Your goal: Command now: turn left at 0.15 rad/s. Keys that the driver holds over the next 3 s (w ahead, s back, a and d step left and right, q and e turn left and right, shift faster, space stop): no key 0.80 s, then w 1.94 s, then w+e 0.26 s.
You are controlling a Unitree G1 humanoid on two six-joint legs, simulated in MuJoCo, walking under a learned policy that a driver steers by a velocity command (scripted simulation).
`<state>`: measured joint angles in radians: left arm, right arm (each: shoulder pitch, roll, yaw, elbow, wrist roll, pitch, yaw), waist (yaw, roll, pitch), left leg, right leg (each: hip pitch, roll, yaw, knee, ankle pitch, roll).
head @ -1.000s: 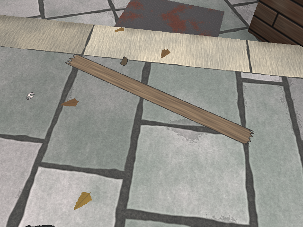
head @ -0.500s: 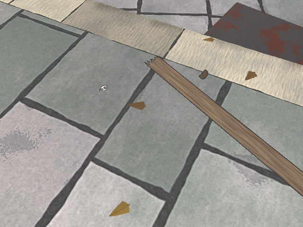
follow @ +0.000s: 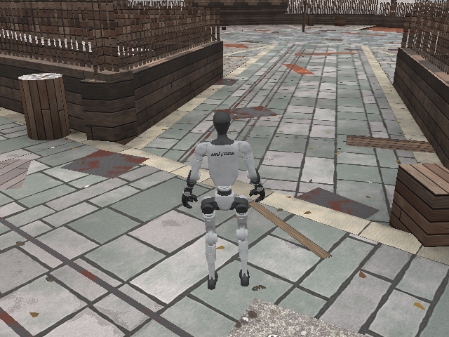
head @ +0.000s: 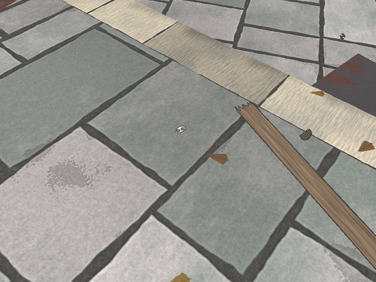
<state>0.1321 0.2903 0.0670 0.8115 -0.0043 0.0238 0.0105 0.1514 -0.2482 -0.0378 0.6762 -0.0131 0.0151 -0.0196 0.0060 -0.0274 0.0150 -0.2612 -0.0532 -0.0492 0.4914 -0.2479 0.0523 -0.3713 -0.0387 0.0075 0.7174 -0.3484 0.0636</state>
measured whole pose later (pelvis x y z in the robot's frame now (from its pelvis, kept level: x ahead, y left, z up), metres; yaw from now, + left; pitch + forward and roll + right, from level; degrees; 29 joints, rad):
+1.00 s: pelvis +0.03 -0.02 +0.00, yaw +0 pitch -1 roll +0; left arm 0.27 0.26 0.04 1.04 -0.02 -0.04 0.03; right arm 0.24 -0.23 -0.05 1.02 0.02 -0.04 -0.02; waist 0.01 -0.02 0.00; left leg -0.26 -0.01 0.01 0.68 -0.44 0.06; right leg -0.17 -0.01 0.00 0.51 -0.33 -0.03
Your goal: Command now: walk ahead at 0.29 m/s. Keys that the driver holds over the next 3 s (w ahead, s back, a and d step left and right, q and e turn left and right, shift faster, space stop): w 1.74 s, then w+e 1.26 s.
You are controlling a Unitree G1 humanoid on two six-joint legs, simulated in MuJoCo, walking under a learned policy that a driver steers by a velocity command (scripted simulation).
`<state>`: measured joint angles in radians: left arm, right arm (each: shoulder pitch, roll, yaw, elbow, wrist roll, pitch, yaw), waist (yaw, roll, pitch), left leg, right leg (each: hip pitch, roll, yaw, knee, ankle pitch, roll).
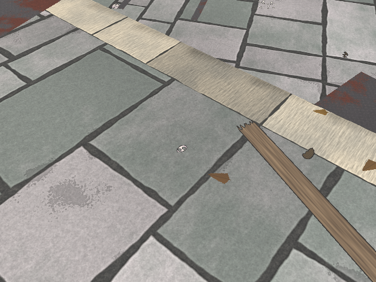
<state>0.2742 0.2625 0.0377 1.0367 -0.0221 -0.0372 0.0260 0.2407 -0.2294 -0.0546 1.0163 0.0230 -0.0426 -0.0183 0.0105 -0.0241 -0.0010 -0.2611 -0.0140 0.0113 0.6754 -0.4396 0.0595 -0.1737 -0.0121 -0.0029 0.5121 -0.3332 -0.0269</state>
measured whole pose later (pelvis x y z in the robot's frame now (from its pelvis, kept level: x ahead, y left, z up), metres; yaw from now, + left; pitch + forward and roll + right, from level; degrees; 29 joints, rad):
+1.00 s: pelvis +0.50 -0.01 +0.00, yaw +0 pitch +2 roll -2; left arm 0.38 0.26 0.05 1.01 -0.02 -0.07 0.00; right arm 0.01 -0.24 -0.03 0.85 0.02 -0.09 0.02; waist 0.09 0.03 0.02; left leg -0.59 0.08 0.00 0.52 0.03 0.03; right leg 0.06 0.06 -0.05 0.21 -0.31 -0.03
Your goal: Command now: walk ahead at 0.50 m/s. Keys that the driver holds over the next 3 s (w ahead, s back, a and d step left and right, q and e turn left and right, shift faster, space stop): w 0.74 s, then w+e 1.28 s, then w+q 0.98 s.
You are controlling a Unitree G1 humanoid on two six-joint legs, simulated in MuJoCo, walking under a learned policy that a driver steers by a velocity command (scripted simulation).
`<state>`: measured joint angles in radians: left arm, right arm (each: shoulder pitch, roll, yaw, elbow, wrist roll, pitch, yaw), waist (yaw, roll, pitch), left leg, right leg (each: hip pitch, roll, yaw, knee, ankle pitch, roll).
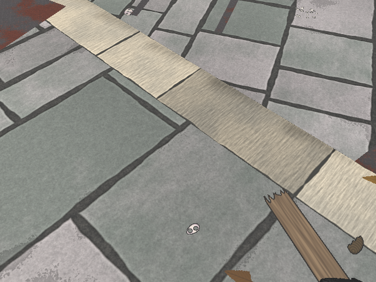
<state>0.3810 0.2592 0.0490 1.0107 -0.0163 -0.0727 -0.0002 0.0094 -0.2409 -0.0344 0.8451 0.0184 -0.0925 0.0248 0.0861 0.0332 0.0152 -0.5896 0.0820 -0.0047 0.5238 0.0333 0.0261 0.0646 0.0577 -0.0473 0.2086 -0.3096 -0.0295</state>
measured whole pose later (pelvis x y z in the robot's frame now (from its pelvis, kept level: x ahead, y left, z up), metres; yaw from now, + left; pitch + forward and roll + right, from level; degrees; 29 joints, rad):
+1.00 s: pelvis +0.56 -0.02 +0.01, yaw -5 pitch +2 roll -1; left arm 0.39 0.23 0.06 0.98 -0.02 -0.08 0.00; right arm 0.02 -0.26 -0.06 0.86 0.01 -0.09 0.00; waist 0.09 0.04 0.01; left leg -0.62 0.09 -0.06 0.57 0.05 -0.02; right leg -0.04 0.06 0.02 0.25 -0.24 -0.05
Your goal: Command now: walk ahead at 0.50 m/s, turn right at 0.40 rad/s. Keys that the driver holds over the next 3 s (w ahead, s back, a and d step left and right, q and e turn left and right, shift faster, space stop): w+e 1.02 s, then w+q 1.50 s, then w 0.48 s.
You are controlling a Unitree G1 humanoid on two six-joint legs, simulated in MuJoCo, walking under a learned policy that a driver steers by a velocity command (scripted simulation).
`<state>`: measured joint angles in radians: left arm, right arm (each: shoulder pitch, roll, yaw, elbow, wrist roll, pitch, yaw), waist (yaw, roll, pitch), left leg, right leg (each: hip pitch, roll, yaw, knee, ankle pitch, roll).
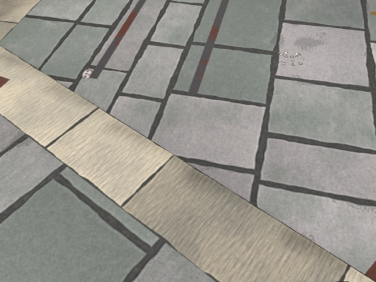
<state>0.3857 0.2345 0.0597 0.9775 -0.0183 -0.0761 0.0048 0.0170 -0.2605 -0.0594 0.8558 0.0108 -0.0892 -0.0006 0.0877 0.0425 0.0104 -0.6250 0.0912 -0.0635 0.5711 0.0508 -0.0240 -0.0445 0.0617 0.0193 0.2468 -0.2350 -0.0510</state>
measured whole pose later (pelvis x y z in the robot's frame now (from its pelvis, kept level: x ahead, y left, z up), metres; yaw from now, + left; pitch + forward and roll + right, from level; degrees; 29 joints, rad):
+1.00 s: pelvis +0.49 -0.12 +0.00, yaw -35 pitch +1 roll +0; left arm 0.38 0.26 0.08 0.76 0.00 -0.04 0.01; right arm 0.02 -0.29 -0.07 0.76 -0.01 -0.10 0.01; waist 0.07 0.04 0.02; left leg -0.65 0.07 -0.10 0.68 0.09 -0.04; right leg -0.14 0.11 0.12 0.39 -0.26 -0.09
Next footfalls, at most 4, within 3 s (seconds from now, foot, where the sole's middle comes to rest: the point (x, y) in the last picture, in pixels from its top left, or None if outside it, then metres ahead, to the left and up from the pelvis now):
0.12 left None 0.25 0.15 -0.78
0.64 right None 0.44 -0.18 -0.78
1.10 left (246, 219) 0.73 -0.11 -0.78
1.62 right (341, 227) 0.80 -0.52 -0.93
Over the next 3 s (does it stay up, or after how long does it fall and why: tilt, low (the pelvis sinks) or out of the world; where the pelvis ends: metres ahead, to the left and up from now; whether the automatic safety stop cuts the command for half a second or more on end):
stays up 1.45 -0.50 -0.15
